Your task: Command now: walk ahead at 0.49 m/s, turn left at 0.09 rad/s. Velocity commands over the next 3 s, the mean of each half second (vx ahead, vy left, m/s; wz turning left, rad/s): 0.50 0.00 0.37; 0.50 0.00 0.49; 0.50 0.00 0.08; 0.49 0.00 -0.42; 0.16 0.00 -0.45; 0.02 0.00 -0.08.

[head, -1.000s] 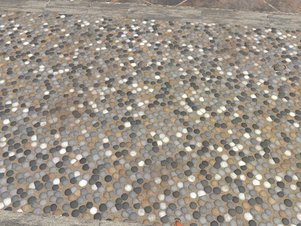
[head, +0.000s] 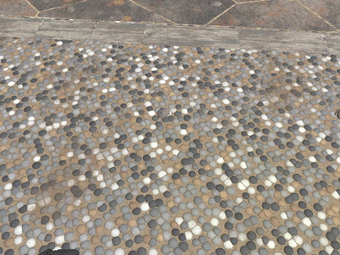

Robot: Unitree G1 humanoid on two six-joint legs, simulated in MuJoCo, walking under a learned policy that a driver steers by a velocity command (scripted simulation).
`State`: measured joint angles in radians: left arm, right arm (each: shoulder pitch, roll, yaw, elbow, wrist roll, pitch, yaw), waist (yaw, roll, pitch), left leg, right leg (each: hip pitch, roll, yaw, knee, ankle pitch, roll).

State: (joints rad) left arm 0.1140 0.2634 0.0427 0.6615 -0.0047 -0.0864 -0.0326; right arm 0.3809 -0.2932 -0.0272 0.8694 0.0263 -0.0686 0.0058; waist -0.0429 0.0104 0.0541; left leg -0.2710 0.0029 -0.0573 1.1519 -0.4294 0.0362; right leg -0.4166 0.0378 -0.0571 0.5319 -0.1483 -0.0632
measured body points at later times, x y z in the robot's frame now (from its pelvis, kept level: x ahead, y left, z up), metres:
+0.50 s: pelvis +0.28 +0.07 -0.01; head +0.33 +0.08 +0.44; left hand +0.28 +0.36 -0.14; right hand +0.52 -0.15 -0.09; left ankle +0.36 +0.16 -0.73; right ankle +0.12 -0.10 -0.66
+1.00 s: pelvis +0.58 +0.11 +0.00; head +0.60 +0.12 +0.45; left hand +0.63 +0.43 -0.08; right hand +0.76 -0.12 -0.12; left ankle +0.38 +0.16 -0.67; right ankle +0.70 +0.05 -0.73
